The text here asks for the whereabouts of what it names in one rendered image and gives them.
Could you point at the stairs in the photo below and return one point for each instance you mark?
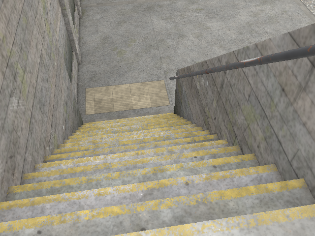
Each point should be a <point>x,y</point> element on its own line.
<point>142,173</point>

